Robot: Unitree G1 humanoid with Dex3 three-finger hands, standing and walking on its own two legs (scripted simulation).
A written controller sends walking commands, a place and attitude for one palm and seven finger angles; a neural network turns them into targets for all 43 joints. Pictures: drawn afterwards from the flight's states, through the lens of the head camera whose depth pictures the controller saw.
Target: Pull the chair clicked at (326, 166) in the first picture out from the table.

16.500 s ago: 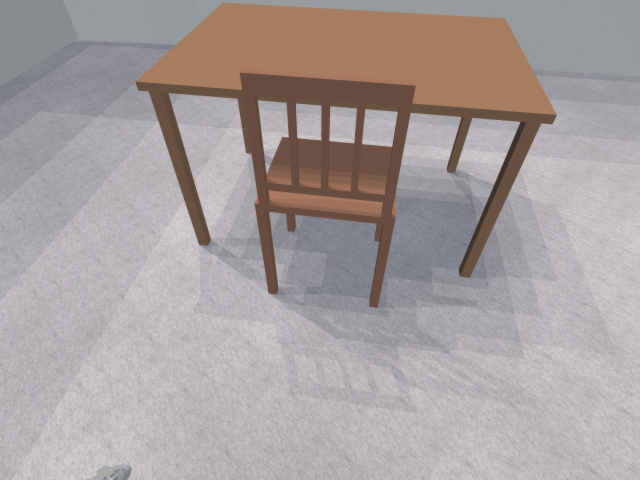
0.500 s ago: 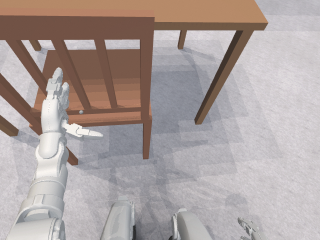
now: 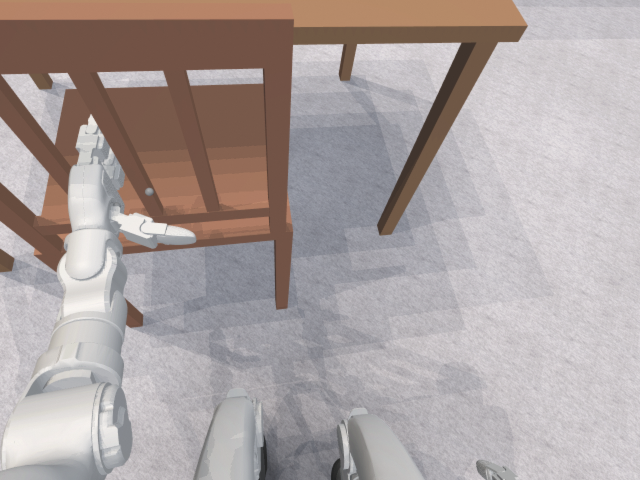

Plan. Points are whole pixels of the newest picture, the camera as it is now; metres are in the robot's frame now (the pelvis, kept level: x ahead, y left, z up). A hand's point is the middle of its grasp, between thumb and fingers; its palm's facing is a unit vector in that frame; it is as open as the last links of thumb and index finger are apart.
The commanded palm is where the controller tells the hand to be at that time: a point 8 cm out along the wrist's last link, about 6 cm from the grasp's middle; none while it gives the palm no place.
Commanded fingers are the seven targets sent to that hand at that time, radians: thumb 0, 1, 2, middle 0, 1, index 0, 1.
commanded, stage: push the fingers through the gap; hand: left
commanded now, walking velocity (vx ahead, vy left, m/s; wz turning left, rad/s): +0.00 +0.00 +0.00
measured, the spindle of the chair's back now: (127, 156) +0.50 +0.23 +0.04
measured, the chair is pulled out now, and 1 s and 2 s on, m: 0.00 0.00 0.04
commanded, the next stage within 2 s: hook a spindle and tug to test in 0.50 s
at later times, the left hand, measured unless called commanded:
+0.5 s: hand (141, 188) +0.46 +0.21 +0.03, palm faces +0.14 -0.99 -0.02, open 16.9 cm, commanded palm +0.44 +0.24 +0.03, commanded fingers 0.00 -0.50 0.30 -0.06 -0.08 -0.06 -0.08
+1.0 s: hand (153, 182) +0.47 +0.20 +0.03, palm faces +0.15 -0.99 -0.02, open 15.0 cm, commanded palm +0.44 +0.23 +0.03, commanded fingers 0.00 -0.16 0.44 -0.43 -1.23 -0.43 -1.23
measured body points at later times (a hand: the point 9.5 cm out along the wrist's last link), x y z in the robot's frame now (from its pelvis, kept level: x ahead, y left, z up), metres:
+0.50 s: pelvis +0.00 +0.01 +0.00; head +0.13 +0.04 +0.43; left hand +0.45 +0.26 +0.04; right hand +0.06 -0.25 -0.11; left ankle +0.07 +0.10 -0.61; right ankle -0.01 -0.13 -0.61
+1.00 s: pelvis +0.00 +0.00 +0.00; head +0.13 +0.04 +0.43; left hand +0.46 +0.25 +0.03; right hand +0.06 -0.26 -0.12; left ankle +0.07 +0.10 -0.61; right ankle -0.01 -0.13 -0.61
